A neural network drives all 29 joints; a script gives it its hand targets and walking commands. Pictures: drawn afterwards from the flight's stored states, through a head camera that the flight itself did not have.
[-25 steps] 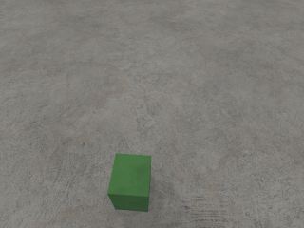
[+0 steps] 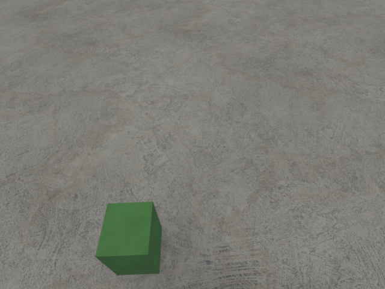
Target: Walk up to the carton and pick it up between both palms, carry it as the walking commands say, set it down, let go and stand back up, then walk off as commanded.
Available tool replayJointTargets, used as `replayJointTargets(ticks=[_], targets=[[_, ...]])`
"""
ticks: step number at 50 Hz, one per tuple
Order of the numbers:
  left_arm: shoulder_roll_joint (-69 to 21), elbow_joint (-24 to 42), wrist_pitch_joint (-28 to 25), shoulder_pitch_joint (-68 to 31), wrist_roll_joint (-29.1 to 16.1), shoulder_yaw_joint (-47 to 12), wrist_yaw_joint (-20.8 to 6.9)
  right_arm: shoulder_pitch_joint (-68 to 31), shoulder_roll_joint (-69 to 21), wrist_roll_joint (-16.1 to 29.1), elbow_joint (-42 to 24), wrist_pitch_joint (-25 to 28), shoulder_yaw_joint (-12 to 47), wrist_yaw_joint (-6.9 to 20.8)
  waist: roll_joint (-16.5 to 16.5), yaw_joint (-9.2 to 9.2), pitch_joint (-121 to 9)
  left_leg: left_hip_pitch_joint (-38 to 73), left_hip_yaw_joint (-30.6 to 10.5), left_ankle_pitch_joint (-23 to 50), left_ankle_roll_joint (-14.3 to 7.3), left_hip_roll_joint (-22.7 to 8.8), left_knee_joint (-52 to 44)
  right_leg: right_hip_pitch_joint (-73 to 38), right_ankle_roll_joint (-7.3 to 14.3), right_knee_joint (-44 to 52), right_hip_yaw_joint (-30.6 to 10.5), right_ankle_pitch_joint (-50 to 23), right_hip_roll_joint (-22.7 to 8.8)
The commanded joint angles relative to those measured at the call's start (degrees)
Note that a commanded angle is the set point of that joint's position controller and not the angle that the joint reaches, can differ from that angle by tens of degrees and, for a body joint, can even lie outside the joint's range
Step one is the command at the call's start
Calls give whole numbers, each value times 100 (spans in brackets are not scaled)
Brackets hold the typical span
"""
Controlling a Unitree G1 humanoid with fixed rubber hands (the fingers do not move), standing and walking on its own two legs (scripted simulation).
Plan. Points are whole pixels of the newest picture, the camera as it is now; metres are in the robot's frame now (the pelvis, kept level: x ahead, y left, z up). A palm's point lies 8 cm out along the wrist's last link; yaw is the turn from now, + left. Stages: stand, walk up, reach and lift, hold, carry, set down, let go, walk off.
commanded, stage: walk off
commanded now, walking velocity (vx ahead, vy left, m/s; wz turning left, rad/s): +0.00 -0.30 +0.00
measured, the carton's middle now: (134, 239) +0.46 +0.28 -0.61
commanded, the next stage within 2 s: stand in 0.76 s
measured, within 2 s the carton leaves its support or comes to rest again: neither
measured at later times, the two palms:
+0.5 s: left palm out of the picture +0.02 +0.13 -0.14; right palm out of the picture -0.05 -0.36 -0.09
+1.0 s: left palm out of the picture +0.03 -0.02 -0.14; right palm out of the picture +0.03 -0.48 -0.12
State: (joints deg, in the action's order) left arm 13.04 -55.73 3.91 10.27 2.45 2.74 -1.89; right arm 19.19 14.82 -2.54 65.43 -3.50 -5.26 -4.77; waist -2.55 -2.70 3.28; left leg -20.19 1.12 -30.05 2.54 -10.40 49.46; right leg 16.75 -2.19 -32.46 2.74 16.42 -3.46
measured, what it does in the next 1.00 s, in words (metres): steps to the right: left foot, then right foot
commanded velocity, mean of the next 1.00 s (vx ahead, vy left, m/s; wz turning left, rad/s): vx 0.00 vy -0.22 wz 0.00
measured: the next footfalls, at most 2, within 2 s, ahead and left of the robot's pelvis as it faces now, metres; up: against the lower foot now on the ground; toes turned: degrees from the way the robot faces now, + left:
left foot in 0.24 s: +0.02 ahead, +0.01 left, +0.00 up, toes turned +10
right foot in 0.68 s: +0.04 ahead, -0.36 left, +0.00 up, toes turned -4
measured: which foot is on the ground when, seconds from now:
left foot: up 0.00-0.22, down 0.24-0.68, up 0.70-1.00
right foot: down 0.00-0.24, up 0.26-0.66, down 0.68-1.00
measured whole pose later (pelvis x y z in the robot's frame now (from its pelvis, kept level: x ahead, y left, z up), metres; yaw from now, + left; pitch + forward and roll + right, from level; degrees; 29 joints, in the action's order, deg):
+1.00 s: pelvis -0.01 -0.23 +0.01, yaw +2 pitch +0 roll -4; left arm 8.1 -57.9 1.6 12.1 2.0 0.5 2.5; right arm 11.3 10.4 -1.4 60.7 -1.8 -3.0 -2.8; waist -1.5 -1.1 1.6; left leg -19.9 5.5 -26.7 -1.9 -2.8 46.5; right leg 14.7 2.6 -29.5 9.3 14.9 2.7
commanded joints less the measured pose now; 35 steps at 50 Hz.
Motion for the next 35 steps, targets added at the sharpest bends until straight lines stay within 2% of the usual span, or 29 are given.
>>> replayJointTargets(ticks=[1, 2, 3, 5, 7, 8, 9, 10, 11, 12, 13, 14, 15, 16, 17, 19, 20, 22, 23, 25, 26, 27, 28, 29, 30, 32, 33, 34, 35], targets=[[1125, 146, -61, 436, -38, 124, 188, -86, 130, 146, -549, 12, 71, 38, 1865, 394, -178, -1115, 130, -351, -458, 682, 1978, -184, 1249, 1564, -820, -1240, -1143], [1049, 245, -87, 238, -21, 126, 219, 25, 10, 161, -369, 39, 146, -10, 1739, 344, -397, -1016, 191, -184, -433, 582, 1912, -293, 1363, 1475, -881, -1368, -1109], [771, 354, -62, 1, -58, 60, 253, 107, 212, 100, -301, 37, 68, 6, 1868, 263, -310, -681, 323, -43, -405, 628, 2031, 103, 1351, 1418, -883, -1599, -921], [663, 451, -66, -257, 26, -20, 270, 55, 434, 128, -329, 23, -13, 26, 1410, 92, -332, -405, 431, -21, -505, 725, 1347, 168, 1296, 1146, -719, -2016, -729], [673, 341, -44, -50, 20, -22, 298, 89, 226, 121, -351, 0, 62, -43, 1129, 79, -227, -80, 427, -170, -563, 723, 604, 237, 1348, 1265, -871, -1707, -835], [635, 309, -39, -4, 52, -44, 291, 187, 136, 156, -284, -14, 117, -74, 1214, 96, -280, 305, 512, 91, -656, 716, -53, 395, 1379, 1243, -1044, -1507, -867], [563, 246, 6, 33, 6, -32, 286, 384, -49, 183, -276, 38, 184, -76, 1046, -95, -169, 561, 387, 303, -704, 601, -1186, 318, 1326, 973, -1043, -1564, -812], [492, 246, 19, 75, -32, -71, 293, 822, -145, 188, -149, 106, 190, -119, 538, -319, -286, 1389, 147, 1029, -684, 379, -1972, 879, 1072, 687, -972, -1017, -677], [212, 129, 72, 379, -59, -125, 329, 1077, 471, 84, -57, 103, 90, -145, -584, -380, -44, 2077, -953, 985, -839, -306, -3288, 1818, 736, -382, -603, -109, -195], [-60, 375, 77, 559, -63, -138, 282, 1110, 1313, -16, -226, 145, -53, -144, -2115, -232, -295, 2370, -3387, 1418, -1209, -2556, -3925, 2860, 175, -2375, -469, 1488, 498], [304, 463, 84, 137, 41, 49, 310, 840, 1417, -30, -167, 49, -79, -197, -848, -234, 187, 833, -3101, 1541, -1716, -2670, -3984, 2545, 137, -3308, -1039, 1230, 366], [679, 527, 112, -353, 64, 125, 180, 424, 1063, -37, -349, 39, -26, -160, -111, -260, 500, 104, -2628, 644, -1617, -2242, -4102, 2097, 161, -3701, -1311, 870, 404], [704, 484, 85, -148, 48, 200, 139, 118, 813, 48, -374, 88, 25, -143, 158, 7, 586, 233, -2151, 746, -1527, -1797, -3897, 2286, 57, -3871, -1275, 382, 411], [502, 298, 53, 120, 65, 211, 106, -372, 770, 50, -476, 114, 45, -119, -227, 215, 636, 135, -1415, 1258, -1295, -1492, -3828, 2227, -29, -4153, -1123, 156, 389], [332, 116, 92, 609, 131, 204, 115, -270, 628, 77, -478, 186, 80, -116, -247, 217, 361, 530, -1006, 1630, -1065, -1224, -3551, 2113, -104, -4162, -1089, -52, 362], [544, 153, 78, 459, 79, 324, 66, -296, 756, 104, -485, 255, 57, -29, -566, 226, 117, 790, -511, 2871, -1154, -948, -3156, 1836, -343, -3945, -877, -12, 433], [358, 222, 91, 391, 11, 273, 15, -278, 494, 39, -436, 289, 71, -8, -754, 249, 186, 904, -274, 3210, -1033, -812, -3130, 1947, -357, -3797, -838, -70, 405], [87, 260, 127, 196, -23, 199, -18, -7, 593, 30, -330, 387, 9, 0, -533, 117, -1, 1232, -201, 3938, -996, -823, -2924, 1823, -431, -3018, -680, -173, 264], [16, 266, 122, 286, -111, 157, -5, 63, 644, -2, -257, 382, 16, 3, -984, 102, -70, 1393, 0, 4079, -952, -726, -2939, 1705, -495, -2496, -464, -68, 310], [50, 278, 111, 132, -129, 125, -13, 175, 720, -29, -261, 367, -56, 47, -1134, -42, -124, 1191, -34, 3948, -1002, -814, -3100, 1319, -440, -1966, -186, 136, 199], [120, 382, 124, 136, -103, 114, -2, 144, 894, 13, -240, 380, -99, 30, -1260, 12, -37, 931, -88, 3849, -992, -926, -3122, 1092, -408, -1589, -143, 61, -42], [-18, 414, 111, 109, -138, 62, -2, 66, 1108, -20, -272, 379, -180, 42, -1247, 12, -197, 1159, -232, 3726, -998, -1047, -3125, 879, -387, -1203, -159, 297, -167], [165, 346, 77, 142, -112, 71, -17, 118, 935, 44, -247, 386, -172, 21, -857, -19, -219, 960, -169, 3830, -974, -1024, -3014, 543, -339, -782, -103, 241, -119], [208, 377, 74, 31, -115, 77, -50, 212, 1186, -20, -185, 302, -236, 75, -1350, -146, -241, 956, -201, 3631, -996, -961, -3000, 413, -296, -639, 184, 413, 8], [362, 406, 91, 28, -111, 119, -86, 111, 1089, -11, -263, 237, -241, 42, -1239, -152, -224, 1009, -430, 3816, -1015, -1200, -2928, 250, -243, -145, 217, 693, -37], [409, 121, 18, 629, -49, 105, -53, 66, 1097, 40, -250, 150, -252, 30, -448, 195, -401, 892, -250, 3898, -736, -965, -2277, -505, -30, 1092, 501, -391, 191], [558, -69, -77, 1133, 61, 212, -38, 403, 926, 6, -205, 147, -258, 81, -170, 269, -947, 429, 241, 2968, -488, -474, -1348, -1616, 87, 1413, -55, -860, -165], [1137, -11, -120, 1114, 98, 273, -43, 703, 115, -106, -177, 104, -60, 86, 1829, 238, -945, -1114, 665, -471, -180, 378, 117, -2350, 491, 1349, -1387, -2176, -1388], [1104, 44, -118, 974, 29, 87, 17, -53, 91, -37, -406, -9, -60, -2, 1951, 505, -462, -1471, 323, -1192, -236, 727, 1515, -1534, 894, 1182, -1136, -3218, -1363]])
